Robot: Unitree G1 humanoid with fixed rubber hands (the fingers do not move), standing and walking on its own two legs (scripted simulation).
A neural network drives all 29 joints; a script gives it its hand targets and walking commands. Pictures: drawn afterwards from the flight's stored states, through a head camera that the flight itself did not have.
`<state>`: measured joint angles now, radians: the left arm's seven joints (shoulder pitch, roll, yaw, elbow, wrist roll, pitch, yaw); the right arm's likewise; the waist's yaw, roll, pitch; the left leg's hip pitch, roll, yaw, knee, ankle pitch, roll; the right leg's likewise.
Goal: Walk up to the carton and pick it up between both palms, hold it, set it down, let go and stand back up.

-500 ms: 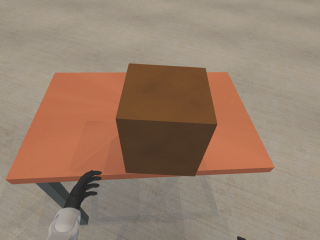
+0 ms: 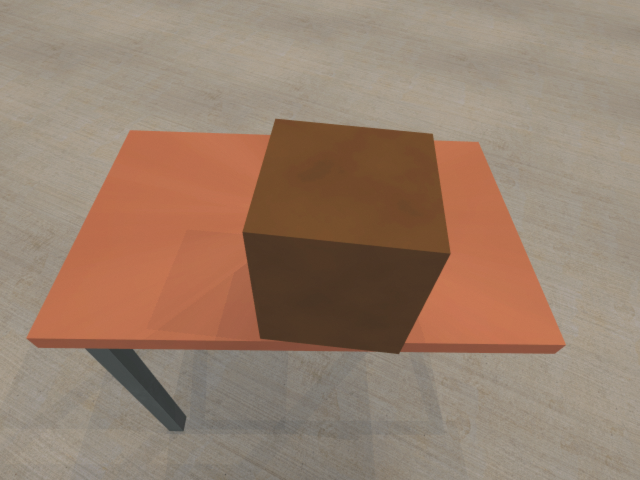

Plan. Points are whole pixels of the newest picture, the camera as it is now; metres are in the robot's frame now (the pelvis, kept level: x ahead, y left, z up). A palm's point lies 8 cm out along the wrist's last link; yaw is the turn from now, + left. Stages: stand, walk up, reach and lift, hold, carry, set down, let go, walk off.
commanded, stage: stand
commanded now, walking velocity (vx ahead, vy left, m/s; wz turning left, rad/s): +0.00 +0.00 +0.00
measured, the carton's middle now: (340, 243) +0.41 +0.00 +0.04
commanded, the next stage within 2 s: none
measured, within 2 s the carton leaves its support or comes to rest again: neither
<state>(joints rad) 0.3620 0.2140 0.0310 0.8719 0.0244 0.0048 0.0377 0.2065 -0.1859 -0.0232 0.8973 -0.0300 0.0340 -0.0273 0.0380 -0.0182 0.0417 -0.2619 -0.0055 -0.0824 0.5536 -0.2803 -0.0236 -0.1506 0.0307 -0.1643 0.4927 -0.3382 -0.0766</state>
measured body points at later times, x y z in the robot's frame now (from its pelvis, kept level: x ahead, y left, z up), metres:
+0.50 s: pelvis +0.01 +0.01 +0.00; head +0.01 +0.02 +0.45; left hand -0.02 +0.23 -0.16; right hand +0.01 -0.21 -0.15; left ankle +0.01 +0.13 -0.73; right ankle -0.04 -0.06 -0.73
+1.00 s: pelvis +0.01 +0.01 +0.01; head +0.01 +0.02 +0.46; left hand -0.05 +0.21 -0.16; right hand -0.01 -0.19 -0.16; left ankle +0.01 +0.13 -0.73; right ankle -0.04 -0.06 -0.73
